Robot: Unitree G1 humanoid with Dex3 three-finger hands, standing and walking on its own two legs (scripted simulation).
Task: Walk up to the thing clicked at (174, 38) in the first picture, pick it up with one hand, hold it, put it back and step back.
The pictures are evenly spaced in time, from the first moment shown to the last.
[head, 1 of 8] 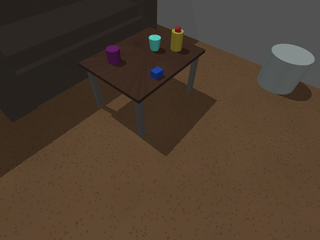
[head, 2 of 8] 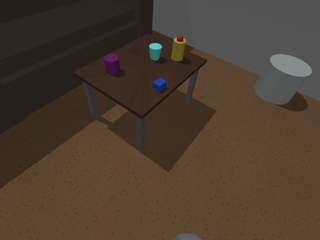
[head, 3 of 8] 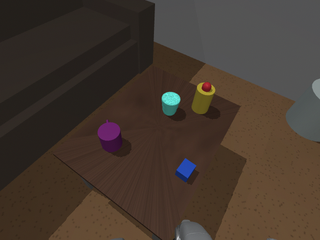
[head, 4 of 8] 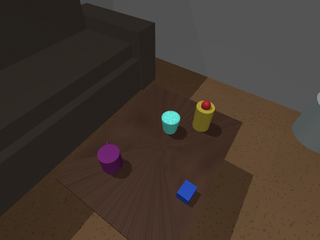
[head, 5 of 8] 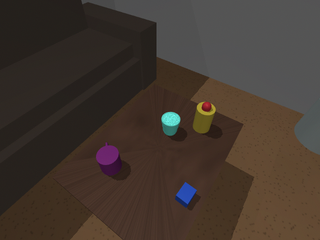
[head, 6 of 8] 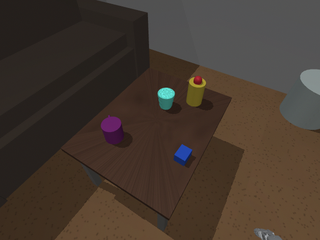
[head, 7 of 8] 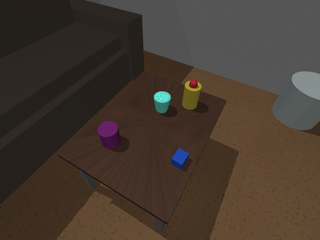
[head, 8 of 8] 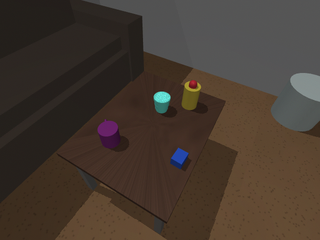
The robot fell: no
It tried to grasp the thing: no
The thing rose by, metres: 0.00
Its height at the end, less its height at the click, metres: +0.00
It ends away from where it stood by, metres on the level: 0.00
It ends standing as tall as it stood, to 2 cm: yes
